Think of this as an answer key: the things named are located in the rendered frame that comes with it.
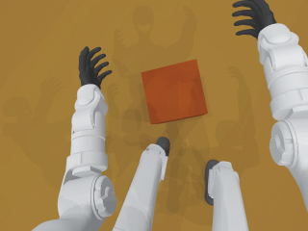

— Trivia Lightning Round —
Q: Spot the right robot thigh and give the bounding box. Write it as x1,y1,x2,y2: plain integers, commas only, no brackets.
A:
208,167,249,231

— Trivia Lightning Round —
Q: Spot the robot right hand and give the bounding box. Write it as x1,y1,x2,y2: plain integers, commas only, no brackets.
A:
232,0,277,40

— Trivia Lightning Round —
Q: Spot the robot left upper arm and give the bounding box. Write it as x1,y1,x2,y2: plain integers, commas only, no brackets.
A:
32,174,117,231

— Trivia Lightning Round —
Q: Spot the robot left hand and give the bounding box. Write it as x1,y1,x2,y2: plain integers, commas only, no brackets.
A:
78,46,112,89

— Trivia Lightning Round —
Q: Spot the left robot forearm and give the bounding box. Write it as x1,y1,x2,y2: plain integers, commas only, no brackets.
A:
58,84,109,214

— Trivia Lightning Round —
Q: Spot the right robot forearm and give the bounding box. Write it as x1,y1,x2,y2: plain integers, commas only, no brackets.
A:
257,23,308,121

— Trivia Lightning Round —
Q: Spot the robot right foot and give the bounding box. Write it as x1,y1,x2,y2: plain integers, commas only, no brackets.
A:
204,160,219,206

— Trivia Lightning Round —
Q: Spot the robot right upper arm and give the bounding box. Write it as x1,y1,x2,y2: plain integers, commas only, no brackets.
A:
269,117,308,213

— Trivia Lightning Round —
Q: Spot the carton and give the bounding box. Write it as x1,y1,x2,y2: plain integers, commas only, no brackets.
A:
141,59,208,124

